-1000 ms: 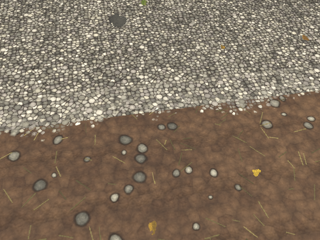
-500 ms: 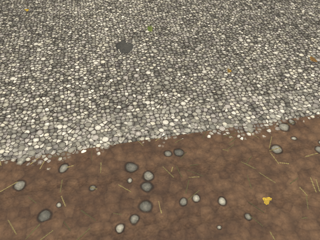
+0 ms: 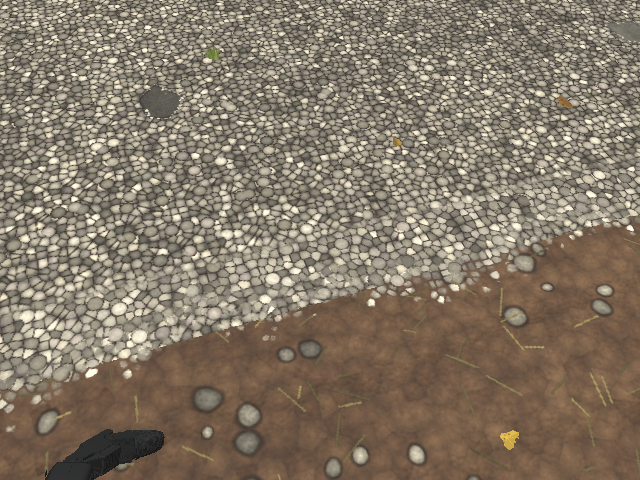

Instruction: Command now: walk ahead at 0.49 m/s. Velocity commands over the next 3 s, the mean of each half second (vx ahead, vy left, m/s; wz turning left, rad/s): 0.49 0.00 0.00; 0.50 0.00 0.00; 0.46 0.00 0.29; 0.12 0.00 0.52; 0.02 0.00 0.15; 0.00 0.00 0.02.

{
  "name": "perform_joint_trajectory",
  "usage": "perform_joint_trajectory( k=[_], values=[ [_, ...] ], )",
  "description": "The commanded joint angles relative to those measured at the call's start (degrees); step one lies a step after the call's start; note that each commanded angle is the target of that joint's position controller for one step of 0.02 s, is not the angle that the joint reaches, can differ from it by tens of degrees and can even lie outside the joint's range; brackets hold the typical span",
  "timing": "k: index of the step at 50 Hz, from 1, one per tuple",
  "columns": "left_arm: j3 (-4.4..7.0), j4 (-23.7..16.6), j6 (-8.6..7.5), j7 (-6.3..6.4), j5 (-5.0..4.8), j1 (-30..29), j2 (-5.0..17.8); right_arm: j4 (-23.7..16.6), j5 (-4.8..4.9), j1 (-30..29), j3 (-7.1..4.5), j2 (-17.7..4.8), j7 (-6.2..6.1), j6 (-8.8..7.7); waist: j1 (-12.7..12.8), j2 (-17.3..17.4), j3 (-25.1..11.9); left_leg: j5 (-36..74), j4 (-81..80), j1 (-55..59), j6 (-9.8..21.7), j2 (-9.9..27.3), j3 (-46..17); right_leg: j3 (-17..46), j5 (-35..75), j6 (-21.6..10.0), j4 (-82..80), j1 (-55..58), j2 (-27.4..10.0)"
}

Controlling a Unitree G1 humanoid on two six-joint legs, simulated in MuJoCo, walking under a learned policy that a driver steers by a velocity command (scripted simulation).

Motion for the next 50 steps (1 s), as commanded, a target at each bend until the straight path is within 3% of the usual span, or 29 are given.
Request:
perform_joint_trajectory(
  k=[1,2,3,4,5,6,7,8,9,10,11,14,17,20,24,28,29,30,31,32,33,34,35,36,37,40,44,47,50],
  values=[
    [1.15,-6.03,-1.56,-0.98,-0.11,-6.78,4.82,-1.45,0.29,1.53,-2.80,-10.87,-0.61,0.40,1.96,7.12,3.41,35.06,2.22,1.77,6.91,17.16,-6.73,-1.12,-4.59,-2.41,-3.18,-0.12,1.81],
    [1.72,-5.43,-1.53,-0.85,0.10,-4.16,6.12,-1.52,0.28,1.09,-3.08,-11.74,-0.81,0.59,3.72,8.34,1.00,45.31,5.89,2.77,6.36,16.95,-6.36,-2.30,-6.96,-3.47,-3.17,4.66,3.46],
    [2.71,-3.86,-1.42,-0.44,0.24,1.96,8.00,-1.66,0.23,0.16,-3.19,-12.23,-0.97,0.92,7.44,9.00,-3.32,55.43,13.24,2.39,5.51,15.74,-4.98,-3.84,-7.22,-5.12,-4.06,13.49,5.29],
    [3.92,-1.26,-1.23,0.29,0.32,11.50,10.65,-2.20,-0.06,-0.72,-2.81,-11.58,-1.16,1.10,12.18,8.59,-9.63,55.72,24.50,-3.67,3.79,13.35,-3.20,-2.79,-4.37,-7.35,-3.94,28.71,4.03],
    [4.87,0.84,-0.68,1.23,1.00,22.46,15.04,-3.96,-1.81,-0.27,-1.47,-8.06,-1.29,0.77,15.09,0.29,-19.38,33.05,43.71,-17.96,2.01,9.27,-1.32,11.56,-2.73,-11.05,-0.52,48.63,-8.58],
    [4.76,1.74,-0.88,0.67,1.04,22.17,16.38,-4.13,-0.91,8.28,0.36,-1.51,-0.46,-0.51,9.24,-14.46,-26.93,-13.82,60.88,-38.86,-0.73,-1.40,-6.41,40.29,-16.69,-20.17,-7.90,64.34,-20.12],
    [3.53,1.43,-0.62,0.97,0.38,21.09,10.58,-3.98,0.58,1.88,-1.15,-8.57,0.07,-1.68,12.47,-7.81,-21.85,-13.34,65.18,-45.11,-0.32,1.86,-10.86,39.71,-23.21,-17.49,-12.48,60.43,-17.77],
    [2.87,1.38,-0.47,1.32,0.28,17.01,9.13,-6.21,1.76,-4.39,-1.74,-10.26,0.41,-2.34,11.79,-5.00,-12.41,-8.02,64.31,-47.65,-0.03,4.54,-8.46,30.33,-20.30,-15.28,-14.16,51.84,-15.78],
    [2.58,1.31,-0.43,1.31,0.52,13.53,8.66,-6.86,1.23,-7.30,-1.48,-9.25,0.18,-2.68,9.72,0.87,-7.56,-3.00,61.36,-45.79,-0.35,7.26,-6.80,24.66,-13.65,-14.19,-15.92,42.92,-13.60],
    [2.29,1.18,-0.55,1.11,1.01,11.16,7.54,-6.93,0.24,-8.14,-1.75,-8.74,0.07,-2.51,7.84,1.72,-4.34,-0.09,58.29,-43.82,-0.95,8.80,-6.31,20.36,-8.53,-13.86,-17.68,36.48,-11.45],
    [2.05,1.23,-0.86,1.07,1.63,10.05,6.77,-6.62,0.12,-6.32,-1.77,-8.00,0.19,-1.98,5.79,-0.06,-4.11,1.87,57.00,-40.42,-1.34,10.15,-6.79,17.94,-6.34,-13.83,-19.49,32.51,-10.23],
    [2.29,2.95,-2.01,0.97,0.75,9.66,7.32,-6.49,-0.22,-5.42,-1.25,-5.37,-0.16,-0.29,3.83,-0.98,-1.99,3.57,52.00,-38.84,-3.27,11.44,-5.73,12.45,-3.05,-14.84,-23.66,26.16,-9.19],
    [2.70,4.66,-1.96,1.69,0.81,11.43,9.00,-8.73,-0.86,-11.86,-0.89,-4.73,-0.27,-0.17,5.20,-0.25,0.77,12.53,42.30,-42.22,-4.71,11.84,-4.91,7.80,-0.82,-14.23,-25.30,25.23,-7.62],
    [2.82,5.82,-1.40,2.12,0.44,13.62,10.15,-10.19,-0.67,-18.40,-0.28,-3.45,0.45,-0.98,7.76,0.11,1.77,22.79,29.13,-39.32,-4.29,9.79,-2.91,3.55,-0.88,-11.84,-25.23,25.51,-5.38],
    [3.18,8.45,-0.43,2.25,-0.26,18.30,11.78,-12.47,0.10,-24.80,-0.32,-4.11,1.65,-1.56,10.22,-0.23,2.58,24.46,21.24,-39.51,-3.08,8.04,-2.78,4.55,-3.13,-11.09,-23.01,32.51,-8.53],
    [3.62,9.86,1.00,2.88,-0.39,18.30,12.87,-13.05,-0.07,-23.34,-1.18,-6.31,2.57,-1.87,7.71,-1.66,0.88,15.71,17.60,-36.06,0.08,6.16,-2.19,5.61,5.78,-8.91,-16.52,39.91,-11.40],
    [3.61,9.79,1.36,3.02,-0.33,17.05,13.10,-11.84,-0.20,-18.58,-1.94,-7.54,2.43,-1.90,4.71,-1.86,-1.93,14.96,16.14,-29.08,1.33,4.34,-0.35,4.12,14.42,-7.80,-10.71,39.72,-9.94],
    [2.98,9.66,1.63,3.18,0.11,17.12,11.56,-9.24,-0.35,-9.84,-3.36,-10.18,1.93,-1.82,0.84,-0.77,-7.77,15.88,16.41,-16.32,3.11,3.78,0.25,1.75,17.84,-6.12,0.11,36.14,-6.81],
    [1.48,8.12,1.56,3.40,1.74,18.27,8.14,-7.63,-0.85,0.24,-4.53,-14.67,1.28,-1.49,-2.09,6.97,-17.01,18.48,18.47,0.92,6.68,14.73,-12.23,-1.18,1.26,-3.84,19.09,24.64,-2.88],
    [-0.14,7.67,0.32,2.77,0.81,25.92,2.08,-6.73,-1.04,1.09,-5.01,-17.65,1.76,-1.33,2.59,22.43,-22.80,3.07,10.08,17.00,15.49,24.75,-40.09,1.48,-35.56,-0.73,36.22,2.51,7.39],
    [1.16,8.51,-0.68,2.42,-0.29,21.72,8.72,-7.67,-0.30,0.18,-3.50,-11.46,1.87,-1.38,-0.15,14.52,-19.95,-4.97,6.01,15.47,13.68,23.64,-41.96,7.81,-37.00,-1.25,41.87,-4.00,4.38],
    [1.89,6.81,-1.29,2.16,-1.42,16.12,11.02,-8.12,-0.37,-3.60,-2.84,-9.63,1.70,-1.47,0.18,10.85,-11.93,-3.03,5.16,8.50,11.46,22.07,-33.51,6.40,-31.71,-1.96,41.85,-7.06,1.72],
    [1.67,6.24,-1.47,2.48,-1.04,13.26,10.20,-8.61,-0.73,-7.25,-2.59,-9.04,1.67,-1.47,1.88,5.98,-7.68,3.64,4.24,0.88,10.51,20.01,-27.62,4.74,-26.46,-1.80,39.45,-5.44,-1.09],
    [1.86,6.03,-1.31,2.65,-0.06,11.97,9.71,-8.76,-1.12,-9.60,-2.28,-7.69,1.77,-1.55,3.31,5.19,-4.56,9.77,2.77,-5.07,10.37,18.10,-23.24,4.39,-23.15,-1.40,36.18,-3.68,-2.78],
    [1.95,6.31,-0.81,2.61,0.13,13.17,9.07,-8.84,-1.67,-10.70,-1.96,-6.73,1.78,-1.82,5.06,6.72,-4.34,13.46,1.32,-8.71,10.09,16.77,-20.45,4.84,-20.77,-1.13,34.57,-0.15,-4.13],
    [1.58,6.92,0.74,2.87,0.41,14.22,6.72,-7.69,-1.05,-10.47,-2.19,-7.03,1.74,-2.72,6.56,6.72,-3.22,18.92,-2.40,-12.81,11.20,15.47,-14.89,3.97,-17.75,0.36,30.23,1.64,-4.77],
    [1.28,4.89,0.79,2.87,0.97,7.07,5.74,-5.66,-0.87,-7.96,-2.62,-8.56,0.76,-2.32,5.00,5.31,-0.33,22.20,-4.55,-11.52,10.42,14.16,-9.63,3.42,-6.78,1.96,18.16,-2.90,-4.92],
    [0.76,3.66,0.12,2.24,0.75,1.50,4.54,-4.31,-0.47,-5.82,-2.72,-9.33,0.31,-1.88,2.92,5.55,1.05,21.27,-5.01,-10.93,8.86,12.65,-6.19,1.79,0.91,1.85,7.84,-0.83,-3.34],
    [0.48,2.02,-0.37,1.44,0.35,-3.79,4.38,-2.34,-0.14,-2.49,-2.91,-10.06,0.17,-1.25,0.88,5.37,2.50,20.32,-4.08,-7.44,8.84,13.96,-5.95,0.79,2.26,1.40,2.01,-0.58,-1.99]
  ],
)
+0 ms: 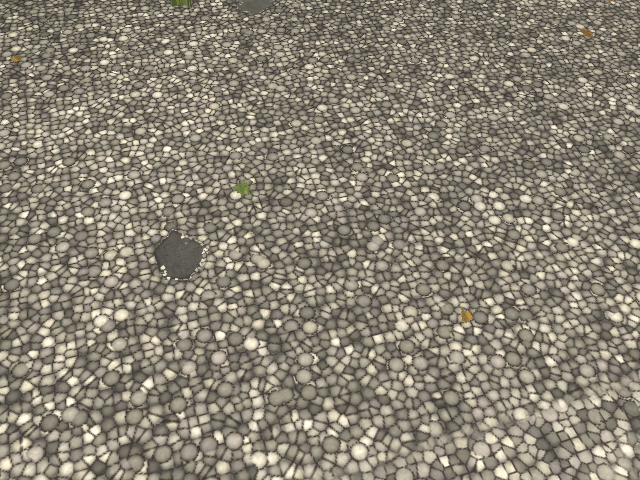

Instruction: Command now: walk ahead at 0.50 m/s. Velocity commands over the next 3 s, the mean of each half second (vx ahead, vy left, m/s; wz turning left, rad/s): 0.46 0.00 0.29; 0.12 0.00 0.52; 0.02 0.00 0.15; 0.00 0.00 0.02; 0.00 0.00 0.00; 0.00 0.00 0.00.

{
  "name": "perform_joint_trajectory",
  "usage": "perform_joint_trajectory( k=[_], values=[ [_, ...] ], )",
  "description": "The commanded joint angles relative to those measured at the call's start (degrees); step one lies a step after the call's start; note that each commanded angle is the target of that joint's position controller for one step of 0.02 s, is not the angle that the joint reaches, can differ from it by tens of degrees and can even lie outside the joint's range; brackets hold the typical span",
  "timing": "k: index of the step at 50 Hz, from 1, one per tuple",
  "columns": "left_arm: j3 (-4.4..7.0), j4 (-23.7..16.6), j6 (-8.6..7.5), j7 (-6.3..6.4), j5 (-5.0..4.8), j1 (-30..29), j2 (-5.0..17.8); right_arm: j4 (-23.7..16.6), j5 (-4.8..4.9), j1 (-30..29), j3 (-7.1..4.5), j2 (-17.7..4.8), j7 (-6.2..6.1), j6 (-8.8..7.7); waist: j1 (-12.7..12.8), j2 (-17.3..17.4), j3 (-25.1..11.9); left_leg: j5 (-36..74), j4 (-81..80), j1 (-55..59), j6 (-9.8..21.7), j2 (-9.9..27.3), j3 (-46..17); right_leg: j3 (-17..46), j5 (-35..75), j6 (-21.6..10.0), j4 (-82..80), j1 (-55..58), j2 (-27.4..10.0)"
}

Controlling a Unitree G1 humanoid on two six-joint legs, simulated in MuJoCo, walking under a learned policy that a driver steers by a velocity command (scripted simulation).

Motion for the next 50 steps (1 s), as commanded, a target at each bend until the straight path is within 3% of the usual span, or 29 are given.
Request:
perform_joint_trajectory(
  k=[1,5,6,7,8,9,10,11,12,13,14,16,18,20,23,27,30,31,32,33,34,35,36,37,38,39,41,45,50],
  values=[
    [0.31,-5.52,-1.31,-0.89,-0.38,-7.90,2.98,-1.20,0.39,2.24,-2.48,-10.18,-0.49,0.04,-1.01,5.65,3.16,13.90,-3.29,0.17,7.85,16.28,-7.25,-1.61,1.94,-0.56,-5.22,-0.06,1.67],
    [0.73,-6.78,-2.08,-2.02,-0.37,-8.85,4.51,0.39,0.83,3.13,-2.92,-10.79,-1.06,1.32,0.66,6.68,2.85,21.47,2.08,6.10,6.64,19.05,-9.55,-1.35,-5.42,-3.14,-9.43,2.27,3.20],
    [1.24,-6.12,-2.29,-1.98,-0.26,-6.06,5.61,0.31,0.88,2.26,-3.10,-11.42,-1.20,1.55,2.53,7.50,1.22,27.94,5.12,6.12,6.11,18.68,-9.79,-2.24,-7.42,-3.89,-10.16,7.06,4.55],
    [2.23,-4.32,-2.48,-1.68,-0.11,0.20,7.26,0.05,0.94,0.76,-3.07,-11.61,-1.31,1.81,6.27,7.49,-2.49,35.39,11.74,4.42,5.00,16.69,-8.52,-3.81,-6.65,-5.13,-12.14,16.62,6.19],
    [3.65,-1.65,-2.55,-1.04,0.32,9.95,10.43,-0.63,0.43,0.34,-2.30,-9.81,-1.38,1.81,10.43,6.35,-9.64,32.91,23.17,-2.58,3.19,13.52,-6.69,-1.85,-4.39,-7.31,-10.03,32.69,3.69],
    [5.02,-0.54,-2.33,-0.38,1.48,18.29,15.88,-2.58,-0.39,4.20,-0.63,-4.56,-1.11,1.05,11.06,-3.30,-19.67,12.30,44.60,-23.08,-0.58,6.48,-3.33,17.06,-7.05,-13.68,-8.59,56.60,-11.07],
    [4.45,0.19,-1.77,-0.38,0.78,19.79,13.66,-1.76,0.53,7.18,0.05,-2.59,-0.95,0.09,10.48,-13.09,-25.88,-21.36,57.91,-35.58,-2.17,1.00,-7.60,36.29,-16.29,-18.39,-16.44,63.67,-18.27],
    [3.18,-0.24,-1.57,-0.21,0.30,16.89,9.53,-2.25,2.09,2.95,-1.72,-8.96,-0.77,-0.44,11.43,-7.16,-17.53,-19.73,62.65,-40.81,-1.84,4.55,-11.31,31.43,-22.58,-15.70,-19.19,57.01,-16.30],
    [2.62,-0.55,-1.50,0.04,0.22,13.21,7.69,-3.68,2.56,-1.30,-2.06,-9.63,-0.78,-0.57,10.22,-5.11,-10.36,-14.75,62.07,-42.06,-1.56,7.40,-9.33,23.32,-22.25,-13.51,-20.80,49.03,-14.46],
    [2.15,-0.40,-1.72,-0.06,0.44,9.52,6.14,-4.10,1.98,-3.30,-2.13,-8.86,-0.99,-0.34,8.35,-2.28,-5.60,-10.39,59.17,-40.23,-1.84,9.43,-8.50,17.79,-18.97,-12.42,-23.42,40.98,-12.23],
    [1.73,-0.39,-2.20,-0.15,0.74,6.92,4.40,-3.85,1.42,-3.06,-2.57,-8.28,-1.19,0.37,6.45,-3.12,-3.22,-7.24,56.47,-37.49,-1.99,11.15,-8.90,13.03,-15.72,-11.49,-25.53,35.71,-10.24],
    [1.88,0.26,-2.94,-0.28,1.17,4.61,3.97,-3.07,1.53,-0.40,-2.42,-5.55,-1.18,1.98,4.17,-3.73,-1.58,-4.33,55.06,-32.79,-2.63,12.25,-8.74,6.86,-11.09,-11.34,-28.92,29.58,-8.74],
    [2.35,1.26,-3.53,-0.13,1.28,4.10,5.16,-4.06,1.37,-1.52,-2.41,-4.42,-1.35,3.07,3.31,-2.26,0.22,-1.27,53.11,-34.34,-3.33,12.69,-8.92,1.97,-6.16,-11.73,-30.69,27.66,-8.70],
    [2.62,1.90,-3.39,0.48,1.63,3.44,6.11,-5.53,0.76,-3.83,-2.54,-4.37,-1.38,3.30,2.87,-1.17,1.95,3.24,47.42,-35.73,-4.45,12.13,-8.45,-3.71,6.68,-11.70,-29.85,27.33,-7.94],
    [2.97,2.09,-2.28,1.73,1.38,2.93,7.73,-7.51,0.18,-8.45,-1.82,-2.50,-0.09,2.71,4.15,-0.97,1.84,12.85,33.90,-30.95,-4.58,10.43,-3.41,-11.69,15.77,-10.16,-27.81,26.86,-5.07],
    [3.64,3.22,-0.30,2.66,-0.10,5.53,9.94,-10.79,0.07,-12.76,-2.08,-3.18,1.82,3.15,5.77,-0.96,-0.05,13.51,25.77,-30.19,-3.17,8.88,-1.35,-12.65,19.32,-9.57,-22.90,35.04,-8.06],
    [4.39,2.69,1.27,3.22,-1.63,3.70,11.36,-11.72,-0.39,-9.47,-3.53,-6.30,2.55,3.73,2.84,-2.24,-2.26,5.48,23.44,-25.78,-0.25,5.85,0.78,-12.78,27.55,-7.62,-13.27,38.41,-9.37],
    [4.39,2.32,1.78,3.35,-1.94,2.85,11.03,-10.76,-0.32,-4.60,-4.55,-8.06,2.50,3.62,0.13,-1.22,-4.51,6.79,19.92,-19.79,1.30,3.79,1.72,-13.65,27.87,-6.14,-5.32,37.71,-7.84],
    [3.89,2.34,1.97,3.17,-1.52,4.23,9.54,-9.34,-0.47,1.06,-5.94,-11.00,1.59,3.40,-2.37,2.83,-7.69,16.55,14.62,-10.37,3.26,2.23,0.49,-14.72,20.67,-3.19,6.60,33.96,-4.06],
    [2.22,0.95,1.79,2.60,1.76,7.03,4.46,-9.98,-0.45,1.61,-6.89,-16.45,0.00,3.58,0.68,16.28,-11.32,45.18,16.77,2.33,7.42,14.05,-15.91,-14.76,-16.56,0.64,24.20,19.28,1.65],
    [1.33,-0.18,1.30,1.75,2.06,12.73,3.61,-13.33,-1.83,-2.18,-6.58,-18.95,0.22,3.15,4.93,20.33,-21.36,46.41,14.36,14.89,21.92,26.90,-42.01,-4.66,-46.53,3.44,41.99,3.60,11.80],
    [2.39,0.71,1.18,1.18,0.52,8.94,8.48,-14.73,-1.12,-3.31,-5.71,-14.49,0.97,3.09,0.88,9.07,-23.96,35.99,11.01,12.75,19.81,24.41,-38.12,3.61,-41.88,2.27,43.58,1.76,8.34],
    [2.47,-0.83,1.30,1.22,-0.66,4.70,8.61,-14.94,-0.51,-6.23,-5.00,-12.24,1.02,2.82,1.60,7.10,-17.26,27.78,9.91,6.89,16.68,21.53,-31.53,2.94,-36.71,1.12,41.10,-0.33,6.69],
    [2.43,-0.25,1.71,1.98,0.03,3.57,7.58,-14.61,0.33,-8.52,-4.65,-10.68,0.72,3.00,3.19,2.64,-11.75,20.87,8.72,-0.04,13.22,18.39,-27.21,2.61,-32.60,1.16,36.42,-0.29,4.49],
    [2.75,-0.36,2.35,2.66,0.72,2.89,8.35,-14.86,0.53,-10.33,-4.23,-9.38,0.18,3.38,4.20,3.83,-8.93,17.71,7.60,-6.10,11.77,16.77,-24.94,2.86,-30.08,1.19,32.13,1.73,3.33],
    [2.94,-0.35,2.97,2.74,0.72,3.24,8.54,-15.31,-0.23,-11.06,-4.12,-9.32,-0.22,3.71,5.33,6.00,-8.11,16.10,6.41,-10.71,10.94,15.04,-23.73,2.60,-28.20,1.15,30.20,5.46,3.59],
    [2.72,-0.07,3.37,2.98,0.89,4.62,7.09,-16.09,-0.99,-11.44,-4.44,-10.05,-0.83,3.87,5.93,7.74,-8.64,17.98,6.03,-13.28,10.82,13.45,-22.17,2.00,-26.29,1.98,25.69,7.95,4.93],
    [2.30,-0.47,3.74,3.47,0.84,3.06,6.02,-16.62,-0.40,-10.83,-4.83,-10.89,-2.26,4.68,4.89,8.20,-10.00,10.96,6.59,-12.84,10.17,12.73,-22.85,2.94,-22.91,3.92,17.17,7.86,5.49],
    [2.09,-0.90,3.58,3.03,0.49,1.72,5.97,-16.51,-1.21,-11.53,-3.98,-9.24,-2.36,5.64,3.19,11.13,-8.00,-0.48,6.38,-16.17,9.04,11.88,-23.94,1.89,-21.29,4.08,9.35,12.69,4.98]
  ],
)
Over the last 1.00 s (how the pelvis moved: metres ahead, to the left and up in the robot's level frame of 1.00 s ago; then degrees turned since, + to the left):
0.56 0.04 0.01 0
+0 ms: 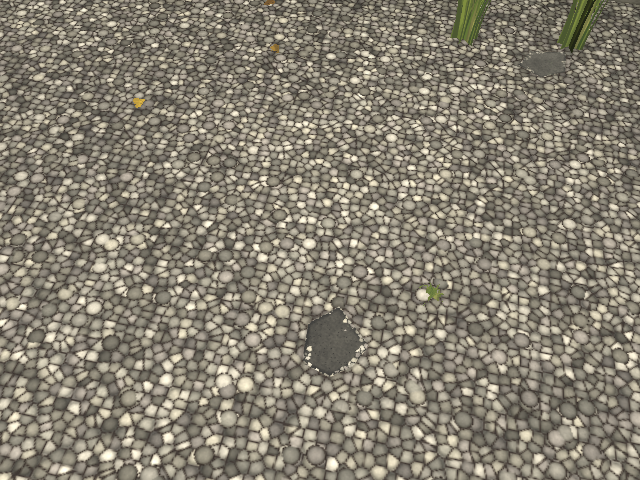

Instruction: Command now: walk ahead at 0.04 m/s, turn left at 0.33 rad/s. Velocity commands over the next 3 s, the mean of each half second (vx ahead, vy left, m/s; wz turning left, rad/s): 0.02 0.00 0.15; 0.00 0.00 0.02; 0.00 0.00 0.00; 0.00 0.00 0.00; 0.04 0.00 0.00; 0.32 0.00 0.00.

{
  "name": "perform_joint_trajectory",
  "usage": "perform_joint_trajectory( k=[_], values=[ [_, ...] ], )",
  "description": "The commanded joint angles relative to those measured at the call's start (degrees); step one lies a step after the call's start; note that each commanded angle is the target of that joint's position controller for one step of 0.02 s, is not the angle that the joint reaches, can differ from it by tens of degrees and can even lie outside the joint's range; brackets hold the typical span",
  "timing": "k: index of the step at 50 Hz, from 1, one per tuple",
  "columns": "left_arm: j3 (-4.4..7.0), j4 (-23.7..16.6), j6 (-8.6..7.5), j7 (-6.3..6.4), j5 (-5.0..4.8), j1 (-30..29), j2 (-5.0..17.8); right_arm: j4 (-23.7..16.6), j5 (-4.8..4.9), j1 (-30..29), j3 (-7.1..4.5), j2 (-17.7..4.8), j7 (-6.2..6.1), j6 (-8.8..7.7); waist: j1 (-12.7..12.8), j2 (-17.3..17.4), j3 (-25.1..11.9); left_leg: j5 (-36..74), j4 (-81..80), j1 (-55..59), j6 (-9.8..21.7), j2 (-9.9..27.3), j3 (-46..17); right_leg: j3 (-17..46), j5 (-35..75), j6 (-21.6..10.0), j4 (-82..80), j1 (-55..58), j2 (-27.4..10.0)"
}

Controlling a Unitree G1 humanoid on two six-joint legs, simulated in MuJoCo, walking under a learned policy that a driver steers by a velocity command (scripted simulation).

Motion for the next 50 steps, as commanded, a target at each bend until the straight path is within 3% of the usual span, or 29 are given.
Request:
perform_joint_trajectory(
  k=[1,3,5,6,7,8,9,10,12,14,16,18,19,20,21,22,25,30,50],
  values=[
    [0.97,-2.90,-0.90,-0.23,-0.16,1.59,4.62,-3.79,-0.45,-0.85,-1.81,-7.72,-0.12,-0.23,-0.12,9.61,-9.32,-5.94,-8.20,5.78,8.75,14.66,-15.15,-1.87,-0.11,-0.17,-3.64,6.11,0.13],
    [0.92,-2.92,-1.55,-0.80,-0.24,2.35,4.56,-3.43,-0.36,-0.73,-1.28,-7.05,0.14,0.05,-0.03,9.75,-9.05,-3.63,-6.26,7.02,8.30,15.09,-16.40,-2.68,-0.31,-1.27,-9.20,8.74,0.42],
    [0.75,-2.03,-2.21,-1.66,0.09,5.30,3.67,-2.84,0.27,-0.84,-0.48,-5.71,0.18,0.38,2.15,8.68,-8.39,-2.86,-3.44,5.69,5.57,13.12,-15.34,-4.13,7.93,-3.53,-22.64,16.14,0.83],
    [1.02,-2.25,-2.43,-1.89,1.16,5.74,5.81,-2.08,0.15,1.66,-0.07,-4.45,0.18,0.22,1.43,5.11,-7.72,-5.87,-0.15,3.23,2.44,10.41,-12.92,0.02,12.27,-5.58,-26.71,19.83,-3.67],
    [1.74,-3.04,-2.31,-1.66,1.98,4.91,10.28,-1.91,-0.65,5.53,0.31,-2.75,0.32,-0.18,-2.21,-7.36,-8.15,-17.86,9.48,-0.71,-1.24,2.97,-5.02,10.23,22.01,-10.30,-28.72,22.39,-13.76],
    [1.22,-2.52,-2.22,-1.71,2.70,3.38,8.37,-3.33,-0.30,1.82,-0.48,-5.16,0.31,-0.71,-1.15,-14.53,-5.14,-23.34,12.45,-1.79,-3.52,1.46,-0.32,17.40,20.54,-17.42,-31.84,15.06,-18.60],
    [0.72,-3.67,-2.57,-1.65,2.42,0.94,6.48,-3.16,-0.37,-0.54,-1.14,-7.62,0.16,-0.86,0.06,-11.68,-4.43,-22.97,17.30,0.01,-4.78,3.53,-0.78,16.34,18.86,-18.13,-32.25,14.09,-17.34],
    [0.81,-3.39,-2.71,-1.39,1.61,0.58,6.46,-2.79,-0.06,-1.49,-1.43,-7.45,0.10,-0.65,0.53,-10.30,-4.60,-21.80,19.52,-1.02,-5.58,3.55,-0.06,13.95,19.62,-16.91,-31.30,16.02,-15.41],
    [0.79,-2.98,-2.80,-1.07,0.29,0.44,6.83,-1.59,-0.20,-0.62,-1.03,-5.09,0.03,0.26,0.67,-8.49,-4.85,-21.10,20.84,-1.52,-7.41,5.58,0.17,10.51,25.03,-15.68,-29.10,19.22,-13.58],
    [0.52,-2.12,-2.12,-1.18,0.07,0.89,5.84,-0.67,0.32,-0.41,0.17,-1.60,0.30,0.27,0.89,-8.14,-5.30,-19.23,13.36,2.54,-7.89,5.96,2.83,6.04,30.78,-14.27,-26.93,20.06,-10.38],
    [0.23,-1.31,-1.42,-1.40,-0.28,1.85,5.16,0.70,0.81,0.42,0.33,-0.82,0.36,0.15,0.64,-8.99,-6.32,-9.46,0.98,8.22,-7.44,5.39,5.09,3.81,32.42,-13.14,-24.74,21.33,-8.40],
    [-0.11,-0.38,-1.81,-1.81,-0.26,4.62,4.50,0.93,0.24,-0.13,-0.10,-3.42,0.30,0.41,1.58,-6.90,-7.09,2.49,-5.25,15.20,-5.80,7.36,2.35,3.77,25.11,-9.83,-24.80,19.72,-7.07],
    [-0.35,-0.34,-2.54,-2.34,0.67,5.56,4.25,0.46,-0.11,-0.12,-0.57,-6.34,-0.09,0.64,2.93,-2.06,-8.14,13.55,-2.22,18.95,-4.35,10.89,-0.62,2.11,19.82,-7.76,-23.66,16.99,-5.24],
    [-0.34,0.20,-2.96,-2.63,0.62,7.28,3.98,1.82,0.02,-0.15,-1.02,-7.34,0.08,0.78,4.56,4.14,-8.65,8.32,0.84,16.60,-2.24,10.12,0.11,-1.65,13.54,-5.77,-24.74,17.80,-1.95],
    [-0.27,0.67,-2.92,-2.58,0.58,4.26,5.23,1.50,-0.17,-0.13,-0.65,-4.87,0.57,0.59,1.96,2.17,-7.33,3.79,-0.03,13.91,-1.82,9.27,0.11,-2.95,10.82,-4.50,-23.04,18.86,-1.22],
    [-0.37,0.48,-2.70,-2.52,0.45,2.61,4.50,2.23,-0.62,0.05,-0.17,-3.64,0.72,0.33,1.91,2.08,-6.17,1.71,-1.10,12.44,-2.09,9.42,-0.33,-3.47,10.04,-4.24,-22.66,18.62,-1.03],
    [-0.60,1.12,-1.65,-1.84,0.49,2.45,3.60,3.29,-0.54,-0.13,0.00,-3.91,0.56,-0.62,2.43,3.87,-3.43,0.95,-1.84,9.82,-2.80,9.13,-0.29,-3.52,10.58,-4.39,-22.35,18.44,-1.00],
    [-0.53,3.34,-1.23,-1.31,0.35,2.58,3.45,5.28,-0.36,0.71,0.40,-3.53,0.08,-1.32,2.38,3.21,-2.17,-1.65,-2.48,8.77,-3.07,8.91,-0.38,-3.67,9.62,-3.89,-22.67,18.92,-0.76],
    [-0.63,12.36,-0.95,-0.02,0.01,5.92,2.92,15.21,0.12,2.81,1.41,-2.11,-0.47,-1.87,2.10,1.47,-0.95,-2.63,-3.43,10.19,-3.15,7.35,1.77,-4.29,9.11,-3.35,-24.43,18.60,-0.10]
  ],
)
Over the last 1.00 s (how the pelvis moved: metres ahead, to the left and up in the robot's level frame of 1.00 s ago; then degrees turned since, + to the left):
0.40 0.00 -0.01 27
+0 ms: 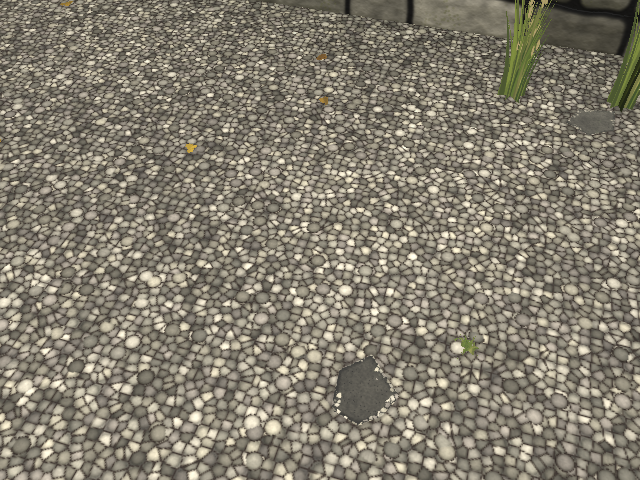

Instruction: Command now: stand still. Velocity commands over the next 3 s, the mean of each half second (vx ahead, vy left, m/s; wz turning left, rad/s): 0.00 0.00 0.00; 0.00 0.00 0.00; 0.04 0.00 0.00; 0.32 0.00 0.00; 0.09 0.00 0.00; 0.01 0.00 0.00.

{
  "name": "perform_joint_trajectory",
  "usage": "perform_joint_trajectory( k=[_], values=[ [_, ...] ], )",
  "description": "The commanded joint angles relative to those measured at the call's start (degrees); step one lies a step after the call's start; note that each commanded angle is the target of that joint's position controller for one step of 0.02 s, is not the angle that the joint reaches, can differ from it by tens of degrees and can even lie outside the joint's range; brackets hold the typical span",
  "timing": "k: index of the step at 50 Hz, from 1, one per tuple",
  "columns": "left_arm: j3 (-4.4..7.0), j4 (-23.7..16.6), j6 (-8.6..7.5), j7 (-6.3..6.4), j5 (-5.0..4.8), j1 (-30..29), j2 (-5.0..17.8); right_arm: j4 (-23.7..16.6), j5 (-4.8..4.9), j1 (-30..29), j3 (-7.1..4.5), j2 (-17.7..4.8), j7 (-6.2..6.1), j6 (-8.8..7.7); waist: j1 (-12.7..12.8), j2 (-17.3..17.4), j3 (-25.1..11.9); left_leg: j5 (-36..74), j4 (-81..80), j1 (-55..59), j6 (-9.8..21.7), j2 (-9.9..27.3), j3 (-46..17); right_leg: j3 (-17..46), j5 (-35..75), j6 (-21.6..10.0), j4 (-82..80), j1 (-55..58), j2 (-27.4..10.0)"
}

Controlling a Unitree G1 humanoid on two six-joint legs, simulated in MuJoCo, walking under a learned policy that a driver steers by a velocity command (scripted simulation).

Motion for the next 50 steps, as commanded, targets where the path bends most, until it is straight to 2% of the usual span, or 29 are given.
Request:
perform_joint_trajectory(
  k=[1,23,50],
  values=[
    [0.98,-1.16,-0.50,0.33,-0.03,0.58,6.15,-1.03,0.08,0.54,-1.13,-6.13,-0.24,-0.57,-0.24,0.59,-0.87,7.62,-6.07,-1.54,1.22,1.73,-1.26,-0.20,5.71,-0.83,-4.46,0.17,-0.10],
    [-0.04,1.94,-0.42,0.63,-0.16,5.12,3.89,6.57,0.41,3.53,0.04,-4.83,-0.62,-0.38,-0.64,0.00,0.22,7.54,-6.15,-2.25,0.66,0.96,0.26,-0.75,5.98,-1.41,-4.77,-0.24,0.56],
    [-0.71,2.31,-0.48,0.68,-0.32,9.43,1.80,9.59,0.54,7.56,0.88,-2.85,-0.93,-0.27,-0.92,-0.06,1.27,6.96,-5.72,-3.08,0.08,0.76,1.10,-0.83,5.49,-1.99,-4.78,-1.20,0.98]
  ],
)
Over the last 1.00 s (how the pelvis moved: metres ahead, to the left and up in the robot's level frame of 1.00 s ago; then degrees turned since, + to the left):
0.02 -0.02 0.00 3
